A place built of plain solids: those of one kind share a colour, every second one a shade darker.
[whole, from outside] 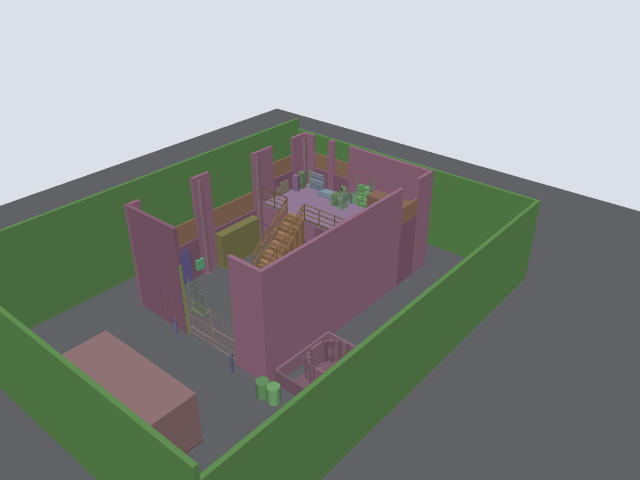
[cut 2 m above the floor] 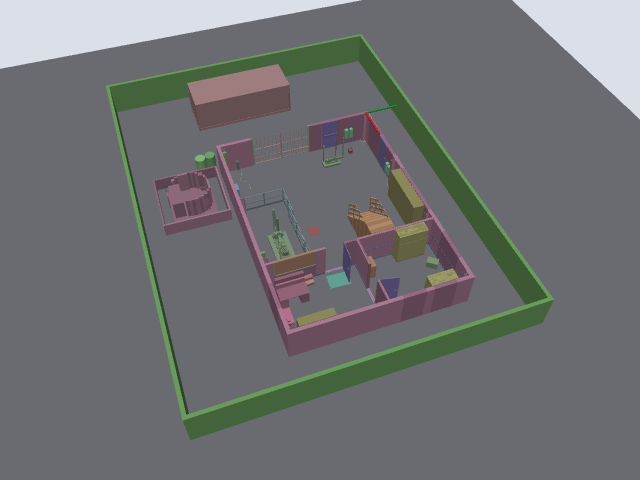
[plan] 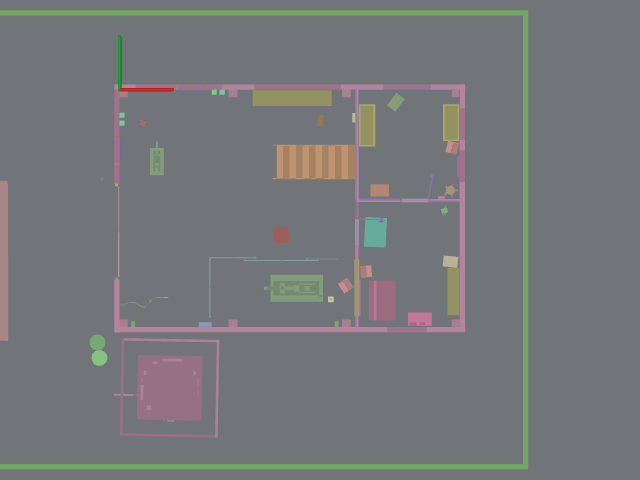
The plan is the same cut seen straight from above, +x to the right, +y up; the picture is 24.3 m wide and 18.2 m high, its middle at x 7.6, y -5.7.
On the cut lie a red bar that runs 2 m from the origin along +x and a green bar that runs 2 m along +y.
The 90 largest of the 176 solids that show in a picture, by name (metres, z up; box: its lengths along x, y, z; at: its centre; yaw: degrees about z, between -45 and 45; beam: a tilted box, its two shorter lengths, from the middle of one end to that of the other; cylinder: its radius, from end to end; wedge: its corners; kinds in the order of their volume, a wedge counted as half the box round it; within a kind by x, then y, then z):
{
 "yard_bound_1": {"box": [0.2, 17.41, 5.71], "at": [-7.99, -5.69, 2.81]},
 "yard_bound_2": {"box": [23.58, 0.2, 5.01], "at": [3.7, -14.3, 2.46]},
 "yard_bound_3": {"box": [23.58, 0.2, 5.71], "at": [3.7, 2.91, 2.81]},
 "yard_bound_4": {"box": [0.2, 17.41, 5.01], "at": [15.4, -5.69, 2.46]},
 "beyond_container_1": {"box": [2.32, 5.99, 2.59], "at": [-5.44, -6.48, 1.24], "yaw": 0.2},
 "beyond_container_2": {"box": [2.4, 6.06, 2.65], "at": [-5.44, -6.48, 1.27], "yaw": 0.2},
 "beyond_container_3": {"box": [0.08, 6.06, 0.23], "at": [-4.26, -6.5, 0.06], "yaw": 0.2},
 "wall_1": {"box": [0.2, 2.01, 6.05], "at": [-0.1, -8.2, 2.98]},
 "wall_2": {"box": [0.2, 3.81, 6.05], "at": [-0.1, -1.7, 2.98]},
 "wall_3": {"box": [0.81, 0.2, 6.05], "at": [0.2, 0.1, 2.98]},
 "wall_4": {"box": [3.31, 0.2, 2.45], "at": [2.25, 0.1, 1.18]},
 "wall_5": {"box": [9.2, 0.2, 6.05], "at": [4.4, -9.1, 2.98]},
 "wall_6": {"box": [1.21, 0.2, 6.05], "at": [4.5, 0.1, 2.98]},
 "wall_7": {"box": [3.31, 0.2, 2.45], "at": [6.75, 0.1, 1.18]},
 "wall_8": {"box": [0.61, 0.2, 6.05], "at": [8.7, 0.1, 2.98]},
 "wall_9": {"box": [0.06, 0.67, 2.67], "at": [8.97, -4.53, 1.28]},
 "wall_10": {"box": [0.06, 4.2, 2.67], "at": [8.97, -2.1, 1.28]},
 "wall_11": {"box": [0.06, 2.21, 1.0], "at": [9.03, -7.5, 0.45]},
 "wall_12": {"box": [0.06, 0.47, 2.55], "at": [9.03, -6.17, 1.23]},
 "wall_13": {"box": [0.06, 0.67, 2.55], "at": [9.03, -4.53, 1.23]},
 "wall_14": {"box": [0.06, 4.2, 2.55], "at": [9.03, -2.1, 1.23]},
 "wall_15": {"box": [1.01, 0.2, 6.05], "at": [9.5, 0.1, 2.98]},
 "wall_16": {"box": [1.16, 0.2, 6.05], "at": [9.57, -9.1, 2.98]},
 "wall_17": {"box": [1.66, 0.06, 2.55], "at": [9.83, -4.23, 1.23]},
 "wall_18": {"box": [1.66, 0.06, 2.55], "at": [9.83, -4.17, 1.23]},
 "wall_19": {"box": [1.51, 0.2, 3.91], "at": [10.9, -9.1, 1.91]},
 "wall_20": {"box": [1.81, 0.2, 3.91], "at": [10.9, 0.1, 1.91]},
 "wall_21": {"box": [1.16, 0.06, 2.55], "at": [12.32, -4.23, 1.23]},
 "wall_22": {"box": [1.46, 0.2, 6.05], "at": [12.38, -9.1, 2.98]},
 "wall_23": {"box": [1.31, 0.2, 6.05], "at": [12.45, 0.1, 2.98]},
 "wall_24": {"box": [0.2, 5.0, 6.05], "at": [13.0, -6.7, 2.98]},
 "wall_25": {"box": [0.2, 0.71, 6.05], "at": [13.0, -3.85, 2.98]},
 "wall_26": {"box": [0.2, 1.21, 3.91], "at": [13.0, -2.9, 1.91]},
 "wall_27": {"box": [0.2, 0.41, 6.05], "at": [13.0, -2.1, 2.98]},
 "wall_28": {"box": [0.2, 1.21, 3.91], "at": [13.0, -1.3, 1.91]},
 "wall_29": {"box": [0.2, 0.91, 6.05], "at": [13.0, -0.25, 2.98]},
 "row_1": {"box": [3.0, 0.6, 2.1], "at": [6.55, -0.32, 1.15]},
 "row_2": {"box": [0.48, 1.48, 2.04], "at": [9.38, -1.35, 1.12]},
 "row_3": {"box": [0.6, 1.6, 2.1], "at": [9.38, -1.35, 1.15]},
 "row_4": {"box": [0.48, 1.28, 2.04], "at": [12.58, -1.25, 1.12]},
 "row_5": {"box": [0.6, 1.4, 2.1], "at": [12.58, -1.25, 1.15]},
 "row_6": {"box": [0.45, 1.8, 2.1], "at": [12.65, -7.65, 1.15]},
 "stair_1": {"box": [0.27, 1.32, 0.25], "at": [6.09, -2.74, 0.08]},
 "stair_2": {"box": [0.27, 1.32, 0.46], "at": [6.33, -2.74, 0.18]},
 "stair_3": {"box": [0.27, 1.32, 0.66], "at": [6.58, -2.74, 0.28]},
 "stair_4": {"box": [0.27, 1.32, 0.87], "at": [6.83, -2.74, 0.38]},
 "stair_5": {"box": [0.27, 1.32, 1.07], "at": [7.07, -2.74, 0.49]},
 "stair_6": {"box": [0.27, 1.32, 1.28], "at": [7.32, -2.74, 0.59]},
 "stair_7": {"box": [0.27, 1.32, 1.48], "at": [7.57, -2.74, 0.69]},
 "stair_8": {"box": [0.27, 1.32, 1.69], "at": [7.81, -2.74, 0.79]},
 "stair_9": {"box": [0.27, 1.32, 1.89], "at": [8.06, -2.74, 0.9]},
 "stair_10": {"box": [0.27, 1.32, 2.1], "at": [8.3, -2.74, 1.0]},
 "stair_11": {"box": [0.27, 1.32, 2.3], "at": [8.55, -2.74, 1.1]},
 "stair_12": {"box": [0.27, 1.32, 2.51], "at": [8.8, -2.74, 1.2]},
 "raised_floor_deck_1": {"box": [4.02, 9.06, 0.16], "at": [10.92, -4.5, 2.58]},
 "beyond_storage_tank_1": {"box": [0.1, 3.71, 0.83], "at": [0.1, -11.27, 0.36], "yaw": -1.1},
 "beyond_storage_tank_2": {"box": [0.11, 0.57, 1.2], "at": [0.85, -11.48, 0.83], "yaw": -1.1},
 "beyond_storage_tank_3": {"box": [3.71, 0.1, 0.83], "at": [1.87, -13.11, 0.36], "yaw": -1.1},
 "beyond_storage_tank_4": {"box": [2.45, 2.45, 0.17], "at": [1.9, -11.3, 0.03], "yaw": -1.1},
 "beyond_storage_tank_5": {"box": [3.71, 0.1, 0.83], "at": [1.93, -9.5, 0.36], "yaw": -1.1},
 "beyond_storage_tank_6": {"box": [0.74, 0.11, 1.2], "at": [2.03, -10.26, 0.83], "yaw": -1.1},
 "beyond_storage_tank_7": {"box": [1.52, 0.61, 1.08], "at": [2.11, -12.11, 0.75], "yaw": -1.1},
 "beyond_storage_tank_8": {"box": [0.1, 3.71, 0.83], "at": [3.7, -11.34, 0.36], "yaw": -1.1},
 "air_handler_1": {"box": [0.98, 2.37, 1.4], "at": [12.13, -7.02, 3.31]},
 "window_pane_1": {"box": [3.3, 0.1, 1.21], "at": [2.25, 0.15, 2.99]},
 "window_pane_2": {"box": [3.3, 0.1, 1.21], "at": [6.75, 0.15, 2.99]},
 "window_pane_3": {"box": [0.12, 2.2, 1.11], "at": [9.0, -7.5, 1.49]},
 "window_pane_4": {"box": [1.5, 0.1, 1.01], "at": [10.9, -9.15, 4.35]},
 "window_pane_5": {"box": [1.8, 0.1, 1.01], "at": [10.9, 0.15, 4.35]},
 "window_pane_6": {"box": [0.1, 1.2, 1.01], "at": [13.05, -2.9, 4.35]},
 "window_pane_7": {"box": [0.1, 1.2, 1.01], "at": [13.05, -1.3, 4.35]},
 "pump_unit_1": {"box": [0.53, 1.04, 0.2], "at": [1.41, -2.73, 0.05]},
 "pump_unit_2": {"box": [1.75, 0.54, 0.15], "at": [6.7, -7.53, 0.14]},
 "pump_unit_3": {"box": [1.99, 1.02, 0.2], "at": [6.72, -7.53, 0.05]},
 "beyond_drums_1": {"cylinder": 0.3, "from": [-0.84, -9.58, -0.06], "to": [-0.84, -9.58, 0.87]},
 "beyond_drums_2": {"cylinder": 0.3, "from": [-0.76, -10.17, -0.06], "to": [-0.76, -10.17, 0.87]},
 "control_desk_1": {"box": [0.18, 1.5, 0.29], "at": [9.56, -7.99, 1.22]},
 "control_desk_2": {"box": [0.27, 1.5, 0.3], "at": [9.61, -7.99, 0.92]},
 "control_desk_3": {"box": [0.46, 0.42, 0.79], "at": [10.2, -8.52, 0.34]},
 "control_desk_4": {"box": [0.46, 0.42, 0.79], "at": [10.2, -7.46, 0.34]},
 "door_leaf_1": {"box": [0.044, 1.0, 2.15], "at": [0.0, -2.3, 1.02]},
 "door_leaf_2": {"box": [1.0, 0.044, 2.15], "at": [2.7, 0.0, 1.02]},
 "door_leaf_3": {"box": [0.99, 0.044, 2.14], "at": [9.56, -4.93, 1.02], "yaw": -2.8},
 "door_leaf_4": {"box": [0.044, 0.99, 2.14], "at": [11.8, -3.65, 1.02], "yaw": -12.2},
 "tool_cabinet_1": {"box": [0.7, 0.46, 0.91], "at": [9.86, -3.82, 0.55]},
 "folded_cartons_1": {"box": [0.58, 1.05, 0.31], "at": [12.33, -2.48, 2.77], "yaw": 6.1},
 "pedestal_1": {"box": [0.56, 0.42, 0.65], "at": [12.55, -6.52, 0.27], "yaw": -5.4},
 "crate_stack_1": {"box": [0.3, 0.4, 1.07], "at": [11.62, -0.35, 3.15], "yaw": 13.9},
 "carton_1": {"box": [0.4, 0.6, 0.45], "at": [10.47, -0.47, 0.17], "yaw": -37.5},
 "downpipe_1": {"box": [0.14, 0.21, 3.05], "at": [0.51, -8.89, 1.49]}
}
